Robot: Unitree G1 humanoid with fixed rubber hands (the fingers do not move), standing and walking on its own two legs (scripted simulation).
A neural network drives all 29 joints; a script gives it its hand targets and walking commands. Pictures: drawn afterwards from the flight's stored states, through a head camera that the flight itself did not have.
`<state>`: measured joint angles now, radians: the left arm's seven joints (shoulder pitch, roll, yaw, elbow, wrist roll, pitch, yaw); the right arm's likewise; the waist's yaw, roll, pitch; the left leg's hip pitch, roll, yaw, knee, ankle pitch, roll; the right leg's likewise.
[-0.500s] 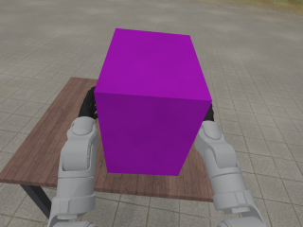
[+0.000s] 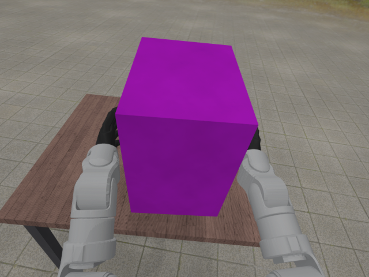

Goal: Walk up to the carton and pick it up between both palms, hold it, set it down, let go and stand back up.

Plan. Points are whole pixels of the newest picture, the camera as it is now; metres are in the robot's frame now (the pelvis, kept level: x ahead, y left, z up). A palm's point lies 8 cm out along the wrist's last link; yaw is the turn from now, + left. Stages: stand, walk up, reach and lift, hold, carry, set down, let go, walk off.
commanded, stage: hold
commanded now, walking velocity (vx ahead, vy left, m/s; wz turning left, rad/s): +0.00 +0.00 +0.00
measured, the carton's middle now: (180, 129) +0.40 +0.00 +0.16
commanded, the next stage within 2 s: set down in 0.28 s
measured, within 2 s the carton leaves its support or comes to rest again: neither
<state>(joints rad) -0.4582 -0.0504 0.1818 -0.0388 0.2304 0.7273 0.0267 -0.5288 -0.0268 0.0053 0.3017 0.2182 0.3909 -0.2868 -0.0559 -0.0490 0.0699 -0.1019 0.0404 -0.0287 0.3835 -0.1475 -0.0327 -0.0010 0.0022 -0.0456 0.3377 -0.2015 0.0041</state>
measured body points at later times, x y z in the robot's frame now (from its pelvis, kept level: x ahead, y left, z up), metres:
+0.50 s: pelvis +0.00 +0.00 +0.00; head -0.03 +0.02 +0.45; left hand +0.36 +0.15 +0.17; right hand +0.37 -0.14 +0.17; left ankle +0.05 +0.14 -0.74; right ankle +0.00 -0.12 -0.74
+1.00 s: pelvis +0.01 +0.01 +0.00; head -0.01 +0.05 +0.45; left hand +0.39 +0.15 +0.12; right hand +0.37 -0.14 +0.11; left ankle +0.05 +0.14 -0.74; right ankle +0.00 -0.12 -0.74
